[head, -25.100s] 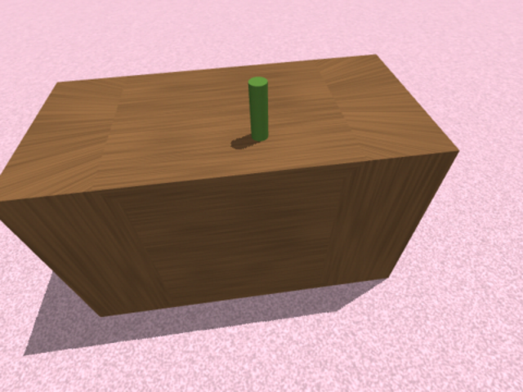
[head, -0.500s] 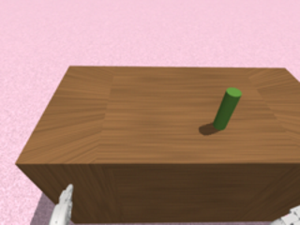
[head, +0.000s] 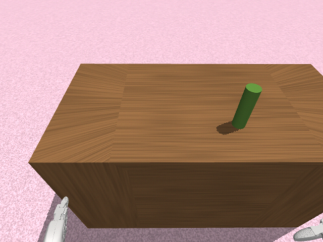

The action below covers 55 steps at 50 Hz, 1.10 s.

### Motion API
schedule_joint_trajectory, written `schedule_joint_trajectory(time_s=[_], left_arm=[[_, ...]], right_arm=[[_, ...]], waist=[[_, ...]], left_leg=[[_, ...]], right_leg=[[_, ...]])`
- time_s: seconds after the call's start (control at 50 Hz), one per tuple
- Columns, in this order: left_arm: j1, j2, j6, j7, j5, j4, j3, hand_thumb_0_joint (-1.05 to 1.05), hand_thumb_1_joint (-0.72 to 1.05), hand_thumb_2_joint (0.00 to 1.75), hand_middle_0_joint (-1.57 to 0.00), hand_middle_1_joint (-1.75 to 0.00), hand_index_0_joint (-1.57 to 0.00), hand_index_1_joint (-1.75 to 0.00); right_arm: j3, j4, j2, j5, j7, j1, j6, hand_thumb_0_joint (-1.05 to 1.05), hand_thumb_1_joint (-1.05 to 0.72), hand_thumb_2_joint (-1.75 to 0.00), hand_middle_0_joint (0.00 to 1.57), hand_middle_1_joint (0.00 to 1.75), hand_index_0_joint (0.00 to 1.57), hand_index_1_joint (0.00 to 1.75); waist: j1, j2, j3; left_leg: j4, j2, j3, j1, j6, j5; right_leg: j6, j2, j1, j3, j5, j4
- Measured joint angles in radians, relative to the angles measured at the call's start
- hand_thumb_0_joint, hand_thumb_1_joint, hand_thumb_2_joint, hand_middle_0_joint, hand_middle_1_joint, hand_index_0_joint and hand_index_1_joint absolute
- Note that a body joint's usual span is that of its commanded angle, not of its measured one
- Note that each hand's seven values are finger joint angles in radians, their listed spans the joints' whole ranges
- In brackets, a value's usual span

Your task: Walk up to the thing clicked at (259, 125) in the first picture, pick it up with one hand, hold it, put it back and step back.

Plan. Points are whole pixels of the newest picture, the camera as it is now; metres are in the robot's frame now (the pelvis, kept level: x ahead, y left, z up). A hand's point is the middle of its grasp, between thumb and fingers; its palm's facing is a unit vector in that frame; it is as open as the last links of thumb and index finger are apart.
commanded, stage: home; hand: right
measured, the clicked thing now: (245, 107) +0.54 -0.26 +0.02
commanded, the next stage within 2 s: none
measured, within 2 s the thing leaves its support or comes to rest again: neither
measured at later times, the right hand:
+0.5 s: hand (257, 221) +0.20 -0.21 -0.04, palm faces +0.11 +0.96 -0.25, open 17.5 cm
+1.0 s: hand (240, 220) +0.22 -0.19 -0.09, palm faces +0.06 +0.97 -0.24, open 17.5 cm
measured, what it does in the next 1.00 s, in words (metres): shifts its weight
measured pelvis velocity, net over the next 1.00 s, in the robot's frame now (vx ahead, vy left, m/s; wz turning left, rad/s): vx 0.05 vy -0.01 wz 0.02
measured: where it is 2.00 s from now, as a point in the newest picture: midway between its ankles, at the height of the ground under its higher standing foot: outside the picture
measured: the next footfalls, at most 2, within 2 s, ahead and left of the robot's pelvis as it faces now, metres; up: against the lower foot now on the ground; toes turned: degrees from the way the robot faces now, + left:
none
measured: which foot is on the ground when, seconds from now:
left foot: down 0.00-1.00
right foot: down 0.00-1.00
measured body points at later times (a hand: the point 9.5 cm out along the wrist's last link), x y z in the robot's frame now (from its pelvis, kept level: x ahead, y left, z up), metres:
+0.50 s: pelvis +0.03 -0.01 +0.01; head +0.06 -0.01 +0.46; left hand +0.19 +0.21 -0.08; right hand +0.19 -0.26 -0.03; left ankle +0.06 +0.13 -0.72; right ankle +0.01 -0.15 -0.72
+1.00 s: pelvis +0.05 -0.01 +0.01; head +0.08 -0.01 +0.46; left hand +0.18 +0.23 -0.10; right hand +0.21 -0.24 -0.08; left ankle +0.06 +0.12 -0.72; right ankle +0.01 -0.15 -0.72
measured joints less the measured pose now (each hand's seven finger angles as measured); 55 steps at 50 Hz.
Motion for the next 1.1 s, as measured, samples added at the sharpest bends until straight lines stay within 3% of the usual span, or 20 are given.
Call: schedule_joint_trajectory(time_s=[0.14,0.26,0.36,0.46,0.56,0.64,0.72,0.78,1.06,1.1], left_arm=[[-0.029,-0.018,-0.036,0.007,0.007,0.054,-0.026,-0.01,-0.48,0.08,-0.07,-0.07,-0.08,-0.07],[-0.030,-0.034,-0.044,-0.002,0.008,0.050,-0.070,-0.01,-0.38,0.18,-0.09,-0.12,-0.10,-0.12],[-0.091,-0.067,-0.037,-0.012,0.010,0.147,-0.119,-0.01,-0.13,0.40,-0.12,-0.17,-0.13,-0.17],[-0.132,-0.073,-0.022,-0.022,0.020,0.188,-0.111,-0.01,0.21,0.60,-0.16,-0.22,-0.16,-0.22],[-0.147,-0.047,-0.014,-0.003,0.015,0.191,-0.113,0.00,0.55,0.76,-0.18,-0.26,-0.18,-0.26],[-0.173,-0.051,-0.003,0.003,0.014,0.211,-0.133,0.00,0.73,0.84,-0.19,-0.28,-0.19,-0.28],[-0.177,-0.063,0.007,-0.005,0.019,0.215,-0.140,0.01,0.82,0.87,-0.19,-0.29,-0.20,-0.29],[-0.180,-0.052,0.014,-0.010,0.025,0.246,-0.148,0.01,0.86,0.89,-0.20,-0.29,-0.20,-0.29],[-0.156,-0.021,0.081,-0.023,0.020,0.312,-0.134,0.01,0.90,0.90,-0.20,-0.30,-0.20,-0.30],[-0.162,-0.007,0.087,-0.036,0.048,0.339,-0.141,0.01,0.90,0.90,-0.20,-0.30,-0.20,-0.30]], right_arm=[[0.015,0.090,0.001,-0.007,-0.008,-0.056,-0.024,-0.01,0.58,-0.05,0.06,0.06,0.06,0.06],[0.089,0.158,0.035,-0.012,0.003,-0.038,-0.021,-0.01,0.57,-0.05,0.06,0.05,0.06,0.06],[0.178,0.239,0.080,-0.016,0.011,-0.032,0.004,-0.01,0.57,-0.05,0.06,0.05,0.06,0.06],[0.263,0.354,0.128,-0.030,0.018,-0.011,0.047,-0.01,0.57,-0.05,0.06,0.05,0.06,0.06],[0.313,0.495,0.146,-0.040,0.007,-0.037,0.090,-0.01,0.57,-0.04,0.06,0.05,0.06,0.05],[0.346,0.606,0.150,-0.045,0.000,-0.104,0.125,-0.01,0.56,-0.05,0.06,0.05,0.06,0.06],[0.365,0.654,0.155,-0.045,-0.004,-0.148,0.153,-0.01,0.54,-0.06,0.06,0.05,0.06,0.06],[0.347,0.650,0.162,-0.048,-0.021,-0.159,0.160,-0.01,0.54,-0.06,0.07,0.05,0.07,0.06],[0.361,0.665,0.167,-0.044,-0.049,-0.160,0.176,-0.01,0.55,-0.05,0.06,0.05,0.06,0.05],[0.377,0.710,0.141,-0.071,-0.031,-0.176,0.164,-0.01,0.56,-0.05,0.06,0.05,0.06,0.05]], waist=[[0.008,-0.007,0.001],[0.016,-0.009,0.010],[0.013,0.001,0.019],[0.026,0.000,0.028],[0.036,0.015,0.026],[0.040,0.032,0.017],[0.045,0.032,0.002],[0.042,0.020,-0.004],[0.034,0.006,0.020],[0.038,0.009,0.016]], left_leg=[[-0.040,0.001,0.000,0.033,-0.006,0.012],[-0.069,0.002,-0.012,0.053,-0.012,0.016],[-0.081,-0.002,-0.015,0.047,-0.013,0.017],[-0.091,0.001,-0.012,0.040,-0.017,0.014],[-0.093,0.001,-0.007,0.041,-0.018,0.004],[-0.088,-0.004,-0.004,0.034,-0.015,-0.003],[-0.095,-0.008,-0.001,0.042,-0.013,-0.006],[-0.101,-0.014,-0.005,0.053,-0.013,-0.007],[-0.090,-0.011,-0.017,0.044,-0.016,-0.013],[-0.079,-0.008,-0.014,0.040,-0.014,-0.017]], right_leg=[[-0.004,0.001,0.028,-0.002,0.007,-0.030],[-0.010,0.002,0.053,-0.015,0.010,-0.062],[-0.012,-0.001,0.047,-0.019,0.006,-0.069],[-0.015,0.001,0.036,-0.016,0.001,-0.073],[-0.015,0.000,0.035,-0.012,-0.007,-0.075],[-0.011,-0.006,0.027,-0.009,-0.015,-0.069],[-0.009,-0.010,0.032,-0.008,-0.020,-0.071],[-0.009,-0.015,0.044,-0.013,-0.026,-0.072],[-0.013,-0.011,0.045,-0.024,-0.028,-0.075],[-0.013,-0.008,0.042,-0.021,-0.029,-0.069]])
